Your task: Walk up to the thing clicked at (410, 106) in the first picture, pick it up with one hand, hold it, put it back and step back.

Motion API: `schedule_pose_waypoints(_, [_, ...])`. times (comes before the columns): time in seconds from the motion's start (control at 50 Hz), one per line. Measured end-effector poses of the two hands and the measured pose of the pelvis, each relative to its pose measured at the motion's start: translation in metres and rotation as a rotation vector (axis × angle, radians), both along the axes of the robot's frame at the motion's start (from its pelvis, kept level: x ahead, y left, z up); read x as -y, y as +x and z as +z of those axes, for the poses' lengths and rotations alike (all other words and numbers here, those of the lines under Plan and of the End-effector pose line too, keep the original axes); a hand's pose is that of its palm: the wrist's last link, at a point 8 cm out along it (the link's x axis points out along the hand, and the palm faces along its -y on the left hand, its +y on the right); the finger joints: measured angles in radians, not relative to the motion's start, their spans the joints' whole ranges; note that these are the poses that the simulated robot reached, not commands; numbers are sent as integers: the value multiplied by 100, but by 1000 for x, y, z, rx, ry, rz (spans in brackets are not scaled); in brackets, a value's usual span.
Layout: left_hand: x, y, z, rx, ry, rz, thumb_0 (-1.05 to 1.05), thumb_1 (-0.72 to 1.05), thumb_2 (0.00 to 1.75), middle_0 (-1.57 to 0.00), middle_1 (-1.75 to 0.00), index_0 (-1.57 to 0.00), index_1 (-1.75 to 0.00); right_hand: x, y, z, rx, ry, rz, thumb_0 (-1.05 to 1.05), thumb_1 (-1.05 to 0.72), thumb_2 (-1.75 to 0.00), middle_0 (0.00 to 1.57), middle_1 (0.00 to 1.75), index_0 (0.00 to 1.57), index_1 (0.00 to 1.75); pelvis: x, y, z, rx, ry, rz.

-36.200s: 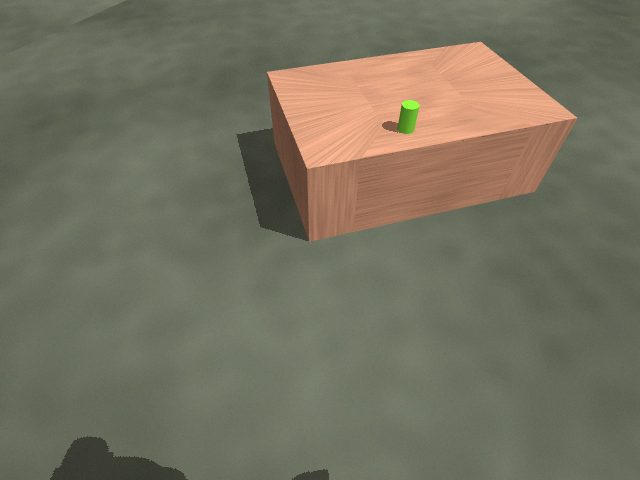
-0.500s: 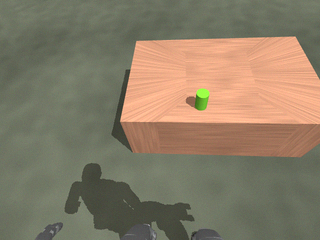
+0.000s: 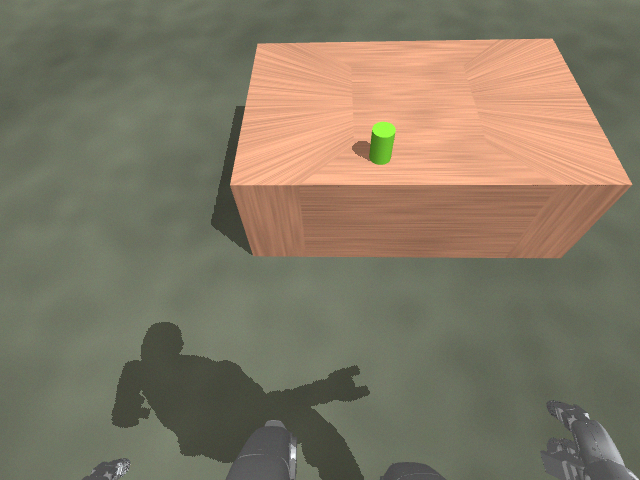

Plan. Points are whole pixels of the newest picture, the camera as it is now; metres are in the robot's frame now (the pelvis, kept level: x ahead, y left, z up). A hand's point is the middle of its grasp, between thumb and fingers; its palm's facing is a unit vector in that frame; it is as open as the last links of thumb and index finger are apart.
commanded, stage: step back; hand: right
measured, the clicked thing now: (381, 143) +0.93 -0.14 -0.31
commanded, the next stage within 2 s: stand in 1.44 s
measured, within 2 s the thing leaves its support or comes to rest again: neither
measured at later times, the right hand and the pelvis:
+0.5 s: hand out of the picture -0.04 -0.25 -0.12, palm faces -0.08 +0.91 -0.41, open 7.4 cm; pelvis -0.14 +0.00 +0.01, yaw +1 degrees
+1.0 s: hand out of the picture -0.04 -0.25 -0.13, palm faces -0.07 +0.93 -0.37, open 7.4 cm; pelvis -0.14 +0.01 +0.01, yaw +3 degrees
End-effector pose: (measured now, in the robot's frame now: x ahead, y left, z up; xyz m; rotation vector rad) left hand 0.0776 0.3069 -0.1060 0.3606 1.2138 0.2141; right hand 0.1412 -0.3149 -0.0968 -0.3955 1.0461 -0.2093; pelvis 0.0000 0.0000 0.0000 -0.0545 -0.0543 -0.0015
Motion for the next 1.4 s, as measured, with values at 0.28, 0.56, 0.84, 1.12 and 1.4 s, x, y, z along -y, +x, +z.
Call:
schedule_pose_waypoints(0.28, [-27,-76,9,104,51,33,1,90,90,-20,-30,-20,-30,-18,-130,-13,-152,-7,35,0,-90,-90,20,30,20,30,-8,-90,-2,-27,74,75])
schedule_pose_waypoints(0.56, [0,-179,-3,-14,-47,37,1,91,90,-20,-30,-20,-30,-6,-187,18,-40,4,17,1,-89,-90,20,30,21,31,7,-150,11,-28,62,-4])
schedule_pose_waypoints(0.84, [3,-229,22,-26,6,105,1,90,90,-20,-30,-20,-30,12,-204,8,-116,31,18,1,-90,-90,20,30,20,30,10,-153,19,-14,52,43])
schedule_pose_waypoints(1.12, [-22,-159,7,1,-23,34,1,91,90,-20,-30,-20,-30,-28,-190,12,-83,49,-21,0,-90,-90,20,30,21,31,-11,-125,17,-9,65,24])
schedule_pose_waypoints(1.4, [9,-97,8,52,-14,16,1,91,90,-20,-30,-20,-30,-7,-161,-13,-133,66,-56,0,-90,-90,20,30,20,30,5,-97,8,-33,50,28])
